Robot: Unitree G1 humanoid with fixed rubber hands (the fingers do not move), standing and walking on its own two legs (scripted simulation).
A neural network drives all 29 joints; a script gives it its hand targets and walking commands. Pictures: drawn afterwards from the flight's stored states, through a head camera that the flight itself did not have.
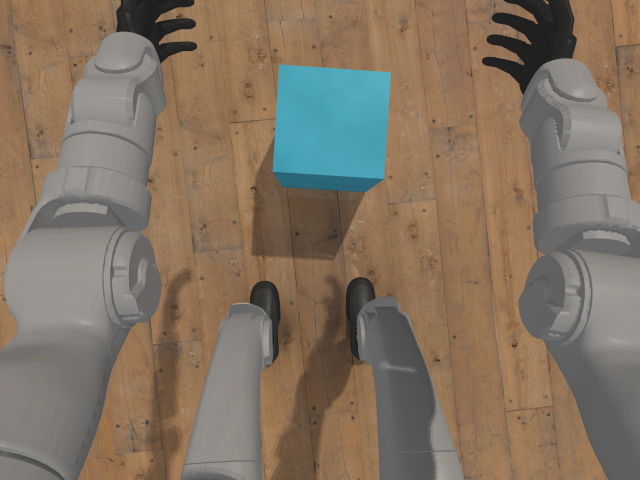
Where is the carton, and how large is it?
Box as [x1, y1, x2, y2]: [273, 64, 390, 191]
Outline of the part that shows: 279,64 273,172 282,186 366,191 383,178 384,174 390,72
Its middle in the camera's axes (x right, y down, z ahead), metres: +0.02 -0.22 +0.84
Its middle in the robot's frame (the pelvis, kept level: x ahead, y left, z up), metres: +0.56 -0.05 -0.53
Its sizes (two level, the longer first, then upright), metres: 0.210 0.200 0.250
